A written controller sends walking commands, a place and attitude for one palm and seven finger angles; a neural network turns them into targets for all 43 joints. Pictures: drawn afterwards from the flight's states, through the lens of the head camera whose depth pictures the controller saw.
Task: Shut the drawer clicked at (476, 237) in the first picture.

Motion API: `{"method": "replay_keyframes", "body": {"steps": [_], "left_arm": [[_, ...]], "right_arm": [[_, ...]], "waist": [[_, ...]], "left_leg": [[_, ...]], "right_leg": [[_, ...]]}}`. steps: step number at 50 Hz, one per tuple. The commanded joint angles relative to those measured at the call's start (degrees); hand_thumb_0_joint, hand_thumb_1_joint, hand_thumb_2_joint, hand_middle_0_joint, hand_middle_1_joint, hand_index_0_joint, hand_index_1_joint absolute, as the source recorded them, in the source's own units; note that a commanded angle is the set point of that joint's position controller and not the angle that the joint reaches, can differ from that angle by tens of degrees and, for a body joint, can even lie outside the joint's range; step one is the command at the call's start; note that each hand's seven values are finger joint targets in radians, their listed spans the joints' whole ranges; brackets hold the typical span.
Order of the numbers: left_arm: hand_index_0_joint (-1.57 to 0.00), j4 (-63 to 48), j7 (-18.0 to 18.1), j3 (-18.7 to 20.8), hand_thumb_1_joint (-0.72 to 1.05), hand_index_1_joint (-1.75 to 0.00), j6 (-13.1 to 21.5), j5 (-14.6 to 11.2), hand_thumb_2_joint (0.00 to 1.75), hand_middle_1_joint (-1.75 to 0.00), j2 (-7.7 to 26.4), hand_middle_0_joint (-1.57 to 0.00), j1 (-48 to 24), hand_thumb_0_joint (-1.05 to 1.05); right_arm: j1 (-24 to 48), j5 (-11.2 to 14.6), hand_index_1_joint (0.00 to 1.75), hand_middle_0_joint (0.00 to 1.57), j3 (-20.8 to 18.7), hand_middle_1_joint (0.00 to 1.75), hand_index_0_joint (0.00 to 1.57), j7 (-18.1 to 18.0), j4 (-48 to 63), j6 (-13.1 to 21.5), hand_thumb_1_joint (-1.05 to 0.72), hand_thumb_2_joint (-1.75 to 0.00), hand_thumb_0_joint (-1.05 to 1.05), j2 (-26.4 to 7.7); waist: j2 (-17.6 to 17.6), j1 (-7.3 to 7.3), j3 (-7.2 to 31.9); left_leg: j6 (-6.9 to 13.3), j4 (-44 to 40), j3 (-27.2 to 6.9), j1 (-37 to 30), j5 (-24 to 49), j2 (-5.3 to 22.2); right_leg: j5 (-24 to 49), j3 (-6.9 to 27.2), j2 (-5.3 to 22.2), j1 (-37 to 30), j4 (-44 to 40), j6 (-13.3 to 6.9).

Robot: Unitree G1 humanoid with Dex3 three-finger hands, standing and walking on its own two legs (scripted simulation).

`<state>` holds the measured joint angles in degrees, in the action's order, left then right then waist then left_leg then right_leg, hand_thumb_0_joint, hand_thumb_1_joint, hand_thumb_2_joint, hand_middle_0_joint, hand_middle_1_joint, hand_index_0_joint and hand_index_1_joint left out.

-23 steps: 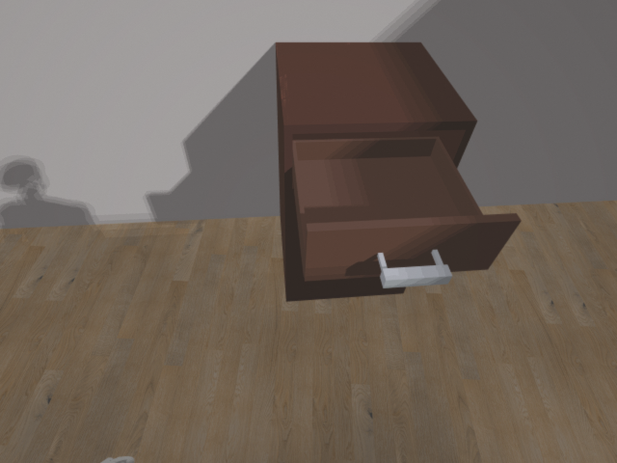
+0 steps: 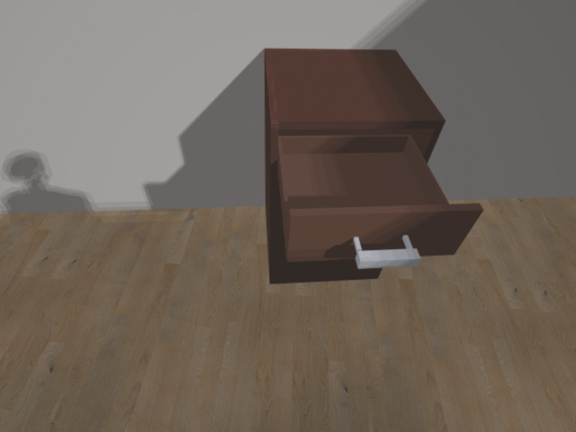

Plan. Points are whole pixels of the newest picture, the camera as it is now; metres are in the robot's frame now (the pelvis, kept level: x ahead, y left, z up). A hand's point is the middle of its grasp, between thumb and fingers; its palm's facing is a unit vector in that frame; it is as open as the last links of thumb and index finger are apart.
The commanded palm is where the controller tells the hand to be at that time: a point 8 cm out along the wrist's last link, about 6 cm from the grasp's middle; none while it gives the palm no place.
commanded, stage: stand and wait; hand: left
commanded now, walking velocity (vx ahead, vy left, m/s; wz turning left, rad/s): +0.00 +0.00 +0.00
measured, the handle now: (384, 249) +0.51 -0.18 -0.12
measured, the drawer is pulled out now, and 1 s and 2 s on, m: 0.30 0.30 0.30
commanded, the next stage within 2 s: look at it before walking up in 0.44 s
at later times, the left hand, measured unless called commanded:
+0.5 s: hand out of the picture +0.02 +0.20 -0.17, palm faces -0.02 -0.97 -0.26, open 7.4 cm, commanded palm none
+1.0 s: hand out of the picture +0.00 +0.16 -0.18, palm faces +0.00 -0.98 -0.19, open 7.4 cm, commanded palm none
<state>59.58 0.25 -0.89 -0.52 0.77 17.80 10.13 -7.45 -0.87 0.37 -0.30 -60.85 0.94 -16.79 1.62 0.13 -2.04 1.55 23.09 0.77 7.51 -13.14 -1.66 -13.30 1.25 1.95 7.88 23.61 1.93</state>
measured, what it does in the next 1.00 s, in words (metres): stands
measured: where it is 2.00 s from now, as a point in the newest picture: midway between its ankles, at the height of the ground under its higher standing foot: outside the picture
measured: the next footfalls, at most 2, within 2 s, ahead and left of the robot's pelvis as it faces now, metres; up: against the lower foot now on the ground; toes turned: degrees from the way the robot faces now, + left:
none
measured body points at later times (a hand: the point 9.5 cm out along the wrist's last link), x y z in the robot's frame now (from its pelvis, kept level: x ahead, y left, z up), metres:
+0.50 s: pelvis -0.02 -0.01 +0.00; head -0.01 -0.01 +0.45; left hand +0.02 +0.25 -0.15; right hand +0.02 -0.27 -0.15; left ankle -0.01 +0.10 -0.74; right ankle +0.00 -0.14 -0.74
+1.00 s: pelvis -0.01 -0.02 +0.00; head +0.00 -0.02 +0.45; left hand +0.00 +0.21 -0.16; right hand +0.00 -0.25 -0.16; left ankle -0.01 +0.10 -0.74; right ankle +0.00 -0.14 -0.74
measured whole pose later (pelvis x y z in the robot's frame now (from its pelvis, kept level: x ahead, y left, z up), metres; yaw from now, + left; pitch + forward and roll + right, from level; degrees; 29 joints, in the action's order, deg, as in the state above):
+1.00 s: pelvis -0.01 -0.02 +0.00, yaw +0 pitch -2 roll +0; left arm 64.1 1.3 -0.8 0.1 0.6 10.1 15.0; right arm -13.9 -0.7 0.6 -1.2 -66.0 0.7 -9.8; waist 0.6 -0.2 -2.0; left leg -0.1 22.5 0.3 9.1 -11.9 -0.1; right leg -12.3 0.8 0.4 9.7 23.5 0.4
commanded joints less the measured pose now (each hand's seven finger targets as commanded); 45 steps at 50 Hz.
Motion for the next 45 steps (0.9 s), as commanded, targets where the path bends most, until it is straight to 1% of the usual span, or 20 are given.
{"method": "replay_keyframes", "body": {"steps": [1, 3, 4, 6, 7, 9, 10, 16, 17, 21, 27, 30, 31, 33, 36, 38, 41, 42, 44, 45], "left_arm": [[-0.20, -2.7, 0.8, 2.3, 0.90, -0.30, 1.3, 0.1, 0.90, -0.30, 9.2, -0.20, -1.7, 0.00], [-0.20, -2.2, 0.8, 2.3, 0.90, -0.30, 1.3, 0.1, 0.90, -0.30, 9.1, -0.20, -1.6, 0.00], [-0.20, -1.9, 0.8, 2.3, 0.90, -0.30, 1.3, 0.1, 0.90, -0.30, 8.9, -0.20, -1.2, 0.00], [-0.20, -1.3, 0.8, 2.2, 0.90, -0.30, 1.4, 0.1, 0.90, -0.30, 8.8, -0.20, -1.2, 0.00], [-0.20, -1.2, 0.9, 2.3, 0.90, -0.30, 1.4, 0.1, 0.90, -0.30, 8.6, -0.20, -0.8, 0.00], [-0.20, -0.6, 0.9, 2.1, 0.90, -0.30, 1.4, 0.1, 0.90, -0.30, 8.4, -0.20, -0.7, 0.00], [-0.20, -0.5, 0.9, 2.1, 0.90, -0.30, 1.4, 0.1, 0.90, -0.30, 8.2, -0.20, -0.7, 0.00], [-0.20, 0.5, 1.0, 2.0, 0.90, -0.30, 1.3, 0.1, 0.90, -0.30, 7.1, -0.20, 0.5, 0.00], [-0.20, 0.5, 1.0, 2.0, 0.90, -0.30, 1.3, 0.1, 0.90, -0.30, 6.9, -0.20, 0.9, 0.00], [-0.20, 1.0, 1.0, 1.9, 0.90, -0.30, 1.3, 0.1, 0.90, -0.30, 5.9, -0.20, 1.2, 0.00], [-0.20, 1.3, 1.2, 1.9, 0.90, -0.30, 1.4, 0.0, 0.90, -0.30, 4.7, -0.20, 2.5, 0.00], [-0.20, 1.6, 1.3, 1.7, 0.90, -0.30, 1.4, 0.0, 0.90, -0.30, 3.6, -0.20, 3.0, 0.00], [-0.20, 1.7, 1.4, 1.7, 0.90, -0.30, 1.4, 0.0, 0.90, -0.30, 3.3, -0.20, 3.3, 0.00], [-0.20, 1.9, 1.4, 1.7, 0.90, -0.30, 1.3, 0.0, 0.90, -0.30, 2.7, -0.20, 3.7, 0.00], [-0.20, 2.2, 1.5, 1.6, 0.90, -0.30, 1.3, 0.0, 0.90, -0.30, 1.8, -0.20, 4.6, 0.00], [-0.20, 2.3, 1.5, 1.5, 0.90, -0.30, 1.2, 0.0, 0.90, -0.30, 1.3, -0.20, 5.1, 0.00], [-0.20, 2.4, 1.6, 1.5, 0.90, -0.30, 1.2, 0.0, 0.90, -0.30, 0.5, -0.20, 5.9, 0.00], [-0.20, 2.4, 1.6, 1.6, 0.90, -0.30, 1.2, 0.0, 0.90, -0.30, 0.4, -0.20, 6.2, 0.00], [-0.20, 2.4, 1.7, 1.6, 0.90, -0.30, 1.2, 0.0, 0.90, -0.30, -0.1, -0.20, 6.4, 0.00], [-0.20, 2.5, 1.7, 1.7, 0.90, -0.30, 1.3, 0.0, 0.90, -0.30, -0.3, -0.20, 6.6, 0.00]], "right_arm": [[2.5, 0.4, 0.30, 0.20, -2.1, 0.30, 0.20, -0.7, 3.0, 1.1, -0.90, -0.90, 0.00, -10.8], [1.8, 0.4, 0.30, 0.20, -2.0, 0.30, 0.20, -0.7, 2.4, 1.1, -0.90, -0.90, 0.00, -10.5], [1.7, 0.4, 0.30, 0.20, -2.0, 0.30, 0.20, -0.7, 2.1, 1.1, -0.90, -0.90, 0.00, -10.5], [1.2, 0.5, 0.30, 0.20, -2.0, 0.30, 0.20, -0.7, 1.6, 1.0, -0.90, -0.90, 0.00, -10.4], [0.9, 0.5, 0.30, 0.20, -1.9, 0.30, 0.20, -0.7, 1.4, 1.0, -0.90, -0.90, 0.00, -10.0], [0.5, 0.5, 0.30, 0.20, -1.9, 0.30, 0.20, -0.7, 0.8, 1.0, -0.90, -0.90, 0.00, -10.0], [0.5, 0.4, 0.30, 0.20, -1.9, 0.30, 0.20, -0.7, 0.6, 0.9, -0.90, -0.90, 0.00, -9.9], [-1.0, 0.4, 0.30, 0.20, -1.7, 0.30, 0.20, -0.7, -0.5, 0.7, -0.90, -0.90, 0.00, -8.7], [-1.8, 0.4, 0.30, 0.20, -1.6, 0.30, 0.20, -0.7, -0.5, 0.7, -0.90, -0.90, 0.00, -8.1], [-2.4, 0.3, 0.30, 0.20, -1.5, 0.30, 0.20, -0.7, -1.0, 0.6, -0.90, -0.90, 0.00, -7.4], [-3.9, 0.4, 0.30, 0.20, -1.3, 0.30, 0.20, -0.9, -1.6, 0.7, -0.90, -0.90, 0.00, -5.7], [-4.6, 0.3, 0.30, 0.20, -1.2, 0.30, 0.20, -0.9, -2.0, 0.6, -0.90, -0.90, 0.00, -4.8], [-4.6, 0.3, 0.30, 0.20, -1.1, 0.30, 0.20, -1.0, -2.1, 0.6, -0.90, -0.90, 0.00, -4.5], [-5.0, 0.3, 0.30, 0.20, -1.0, 0.30, 0.20, -1.0, -2.2, 0.4, -0.90, -0.90, 0.00, -3.7], [-5.8, 0.3, 0.30, 0.20, -0.9, 0.30, 0.20, -1.1, -2.5, 0.4, -0.90, -0.90, 0.00, -2.9], [-6.3, 0.4, 0.30, 0.20, -1.0, 0.30, 0.20, -1.1, -2.6, 0.3, -0.90, -0.90, 0.00, -2.2], [-6.9, 0.3, 0.30, 0.20, -0.9, 0.30, 0.20, -1.2, -2.8, 0.2, -0.90, -0.90, 0.00, -1.4], [-7.4, 0.4, 0.30, 0.20, -0.9, 0.30, 0.20, -1.2, -2.8, 0.2, -0.90, -0.90, 0.00, -1.1], [-7.8, 0.4, 0.30, 0.20, -0.9, 0.30, 0.20, -1.3, -2.9, 0.4, -0.90, -0.90, 0.00, -0.8], [-7.9, 0.4, 0.30, 0.20, -0.9, 0.30, 0.20, -1.3, -3.1, 0.4, -0.90, -0.90, 0.00, -0.6]], "waist": [[-2.4, 0.05, 2.3], [-1.8, 0.02, 2.2], [-2.2, 0.10, 2.3], [-1.5, -0.11, 2.0], [-1.1, 0.09, 1.9], [-1.6, -0.09, 1.7], [-1.7, 0.00, 0.8], [-1.7, -0.07, 0.0], [-1.6, -0.04, 0.7], [-1.4, -0.18, 0.0], [-1.0, 0.01, 0.6], [-1.1, -0.15, 0.5], [-1.7, -0.04, 0.4], [-1.4, -0.09, -0.6], [-1.7, -0.10, -0.5], [-0.9, -0.09, -1.3], [-1.4, -0.09, -1.0], [-1.0, -0.09, -0.7], [-1.8, -0.10, -0.2], [-1.4, -0.06, -0.2]], "left_leg": [[0.3, -5.7, -5.9, 0.5, 8.2, 7.5], [0.2, -6.0, -5.8, 0.7, 8.2, 7.7], [0.2, -6.1, -5.9, 0.6, 7.5, 7.6], [0.1, -6.4, -6.0, 0.8, 6.6, 7.6], [0.1, -6.4, -6.0, 0.6, 6.7, 7.6], [0.0, -6.8, -6.1, 1.0, 5.4, 7.6], [-0.1, -6.9, -6.1, 1.4, 4.9, 7.5], [-0.3, -7.4, -6.2, 2.3, 1.8, 7.2], [-0.3, -7.2, -6.1, 2.2, 2.8, 7.3], [-0.5, -7.1, -6.1, 2.5, 1.7, 7.0], [-0.5, -6.2, -5.6, 1.9, 5.1, 7.2], [-0.7, -6.1, -5.3, 2.0, 5.2, 7.1], [-0.7, -6.0, -5.2, 1.8, 5.3, 7.1], [-0.8, -5.9, -5.0, 2.4, 4.8, 7.0], [-0.9, -5.8, -4.9, 2.3, 4.6, 7.0], [-0.9, -5.7, -4.8, 2.6, 4.2, 6.9], [-0.9, -5.4, -4.5, 2.4, 3.8, 6.8], [-0.9, -5.2, -4.6, 2.2, 4.5, 6.8], [-0.8, -5.0, -4.5, 2.3, 5.3, 6.9], [-0.9, -4.8, -4.5, 2.4, 5.9, 6.9]], "right_leg": [[6.4, 3.1, 4.6, 0.3, -4.2, -2.0], [6.3, 2.9, 4.5, 0.0, -4.3, -1.9], [5.9, 3.1, 4.6, 0.1, -4.6, -2.0], [5.2, 3.3, 4.6, 0.3, -5.1, -2.0], [5.2, 3.1, 4.6, 0.5, -5.1, -2.0], [4.2, 3.3, 4.6, 0.6, -5.3, -2.0], [3.9, 3.4, 4.6, 1.0, -5.6, -2.0], [1.4, 3.7, 4.4, 2.1, -6.1, -2.1], [2.1, 3.3, 4.4, 1.4, -5.8, -2.1], [0.8, 3.7, 4.3, 2.4, -6.2, -2.1], [3.0, 3.4, 4.3, 2.2, -5.8, -2.1], [3.1, 3.6, 4.2, 2.4, -5.7, -2.1], [3.2, 3.6, 4.1, 2.6, -5.8, -2.1], [2.9, 3.6, 4.0, 3.2, -5.8, -2.1], [2.7, 3.6, 3.9, 3.3, -5.7, -2.1], [2.3, 3.6, 3.8, 3.9, -5.8, -2.0], [1.8, 3.9, 3.7, 4.2, -5.8, -2.1], [2.3, 3.7, 3.6, 4.1, -5.5, -2.2], [3.5, 3.6, 3.6, 3.5, -5.1, -2.2], [4.1, 3.5, 3.6, 3.3, -5.0, -2.2]]}}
